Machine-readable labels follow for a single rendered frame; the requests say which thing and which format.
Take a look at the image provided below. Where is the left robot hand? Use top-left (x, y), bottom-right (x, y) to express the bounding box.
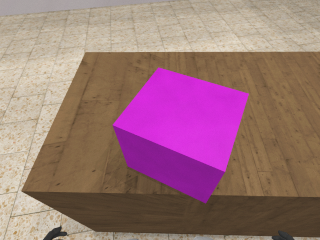
top-left (43, 226), bottom-right (68, 240)

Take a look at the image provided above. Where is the right robot hand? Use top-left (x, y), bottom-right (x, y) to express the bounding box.
top-left (271, 230), bottom-right (294, 240)

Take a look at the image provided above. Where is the pedestal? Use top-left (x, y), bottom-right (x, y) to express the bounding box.
top-left (21, 51), bottom-right (320, 238)

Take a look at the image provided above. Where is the carton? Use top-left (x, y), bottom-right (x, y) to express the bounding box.
top-left (113, 67), bottom-right (249, 204)

